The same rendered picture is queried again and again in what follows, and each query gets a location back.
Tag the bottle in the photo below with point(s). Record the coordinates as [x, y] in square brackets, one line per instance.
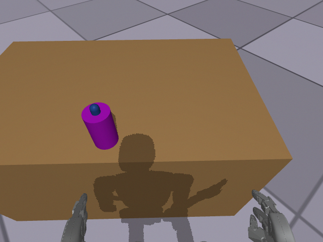
[100, 124]

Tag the right robot hand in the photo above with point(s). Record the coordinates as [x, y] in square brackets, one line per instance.
[275, 226]

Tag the left robot hand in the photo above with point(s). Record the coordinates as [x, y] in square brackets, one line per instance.
[75, 227]

